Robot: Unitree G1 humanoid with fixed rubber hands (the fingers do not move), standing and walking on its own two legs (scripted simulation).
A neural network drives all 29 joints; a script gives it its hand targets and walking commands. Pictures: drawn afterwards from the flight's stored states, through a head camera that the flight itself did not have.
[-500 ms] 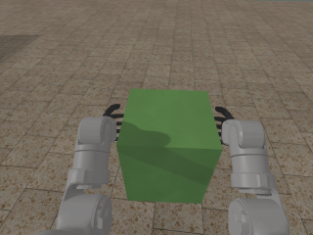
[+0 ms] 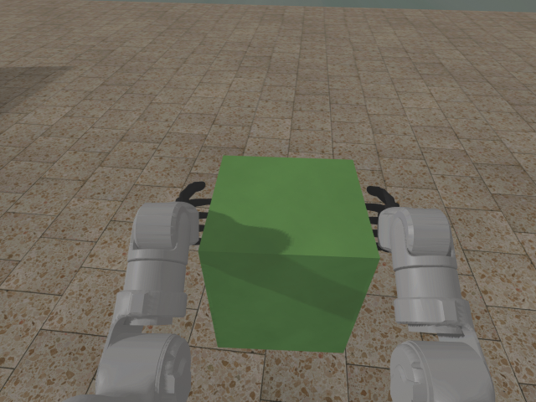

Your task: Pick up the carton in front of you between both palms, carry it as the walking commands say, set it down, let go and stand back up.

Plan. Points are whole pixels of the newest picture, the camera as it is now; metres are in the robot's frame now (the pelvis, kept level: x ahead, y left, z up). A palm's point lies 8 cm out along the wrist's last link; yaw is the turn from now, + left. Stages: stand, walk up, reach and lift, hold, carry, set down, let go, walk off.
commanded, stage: carry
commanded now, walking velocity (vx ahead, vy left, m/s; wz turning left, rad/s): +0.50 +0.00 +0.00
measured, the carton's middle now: (284, 255) +0.34 +0.00 +0.05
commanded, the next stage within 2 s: none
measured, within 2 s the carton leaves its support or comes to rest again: neither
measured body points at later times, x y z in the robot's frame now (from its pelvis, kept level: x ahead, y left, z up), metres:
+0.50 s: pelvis +0.16 +0.01 +0.00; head +0.19 +0.00 +0.45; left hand +0.52 +0.17 +0.10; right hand +0.53 -0.14 +0.10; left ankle +0.30 +0.11 -0.70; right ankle +0.03 -0.09 -0.73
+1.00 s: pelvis +0.44 +0.02 +0.02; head +0.46 +0.03 +0.47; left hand +0.77 +0.16 +0.11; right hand +0.76 -0.14 +0.11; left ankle +0.32 +0.10 -0.73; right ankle +0.57 -0.11 -0.70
